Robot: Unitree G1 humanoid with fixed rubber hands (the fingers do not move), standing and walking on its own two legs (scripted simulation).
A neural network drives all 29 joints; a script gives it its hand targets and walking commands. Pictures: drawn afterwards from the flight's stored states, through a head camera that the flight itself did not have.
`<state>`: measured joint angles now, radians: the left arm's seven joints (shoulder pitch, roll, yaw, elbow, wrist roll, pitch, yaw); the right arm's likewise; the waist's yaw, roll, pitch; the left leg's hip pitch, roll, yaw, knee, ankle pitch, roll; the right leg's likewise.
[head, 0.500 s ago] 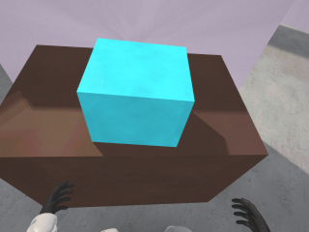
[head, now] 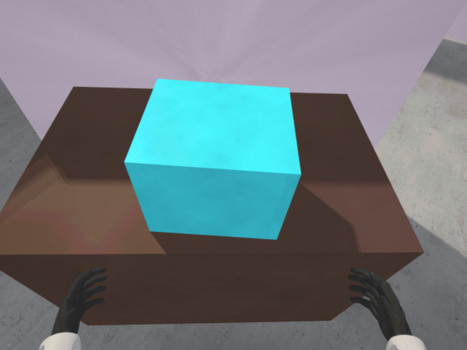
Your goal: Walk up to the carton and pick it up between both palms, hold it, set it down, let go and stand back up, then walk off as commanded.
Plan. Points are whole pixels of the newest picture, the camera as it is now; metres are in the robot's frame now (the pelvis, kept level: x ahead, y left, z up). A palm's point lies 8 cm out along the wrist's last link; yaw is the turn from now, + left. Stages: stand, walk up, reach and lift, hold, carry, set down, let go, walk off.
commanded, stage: reach and lift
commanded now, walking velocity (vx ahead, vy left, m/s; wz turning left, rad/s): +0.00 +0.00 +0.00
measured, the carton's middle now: (218, 160) +0.48 +0.05 +0.01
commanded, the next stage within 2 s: none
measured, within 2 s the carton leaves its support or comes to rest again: neither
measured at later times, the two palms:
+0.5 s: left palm (71, 304) +0.19 +0.27 -0.02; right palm (381, 286) +0.22 -0.23 +0.01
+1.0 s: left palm (94, 243) +0.28 +0.25 +0.03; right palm (369, 235) +0.29 -0.22 +0.04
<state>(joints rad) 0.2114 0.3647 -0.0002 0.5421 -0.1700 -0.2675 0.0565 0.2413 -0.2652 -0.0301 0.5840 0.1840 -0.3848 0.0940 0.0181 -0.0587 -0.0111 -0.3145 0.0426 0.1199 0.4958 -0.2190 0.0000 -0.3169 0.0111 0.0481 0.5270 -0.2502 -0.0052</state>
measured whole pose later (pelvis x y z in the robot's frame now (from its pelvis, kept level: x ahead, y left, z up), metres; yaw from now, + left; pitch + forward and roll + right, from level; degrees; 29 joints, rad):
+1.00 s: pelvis +0.00 -0.01 +0.00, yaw +0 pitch +2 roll +1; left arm -0.12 0.36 0.00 0.35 -0.32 0.23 0.04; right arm -0.08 -0.27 -0.03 0.25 0.26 0.14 -0.04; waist 0.03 -0.03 -0.01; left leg -0.30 0.04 0.12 0.47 -0.20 0.00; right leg -0.31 0.01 0.05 0.53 -0.25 -0.01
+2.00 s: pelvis +0.00 +0.00 +0.00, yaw +0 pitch +4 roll +1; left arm -0.76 0.42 0.05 0.63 -0.32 0.46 0.04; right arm -0.75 -0.33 -0.03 0.60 0.28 0.34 -0.05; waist 0.04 -0.04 0.00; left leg -0.32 0.04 0.12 0.45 -0.20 0.00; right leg -0.33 0.01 0.05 0.51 -0.24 -0.01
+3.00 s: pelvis +0.01 +0.03 -0.02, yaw -1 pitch +22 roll -2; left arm -0.88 0.37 -0.06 1.21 -0.33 -0.08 0.04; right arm -0.83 -0.34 -0.03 1.10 0.31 -0.14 0.03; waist 0.05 0.02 -0.21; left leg -0.77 0.05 0.12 0.64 -0.26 0.01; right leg -0.71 0.01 0.05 0.55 -0.23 0.03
